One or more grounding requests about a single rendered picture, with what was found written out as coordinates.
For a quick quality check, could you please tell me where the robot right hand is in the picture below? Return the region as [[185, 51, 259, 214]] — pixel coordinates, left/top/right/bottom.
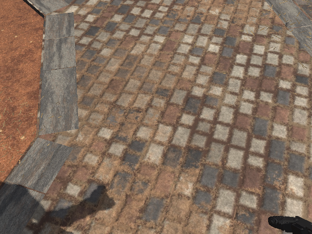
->
[[268, 215, 312, 234]]

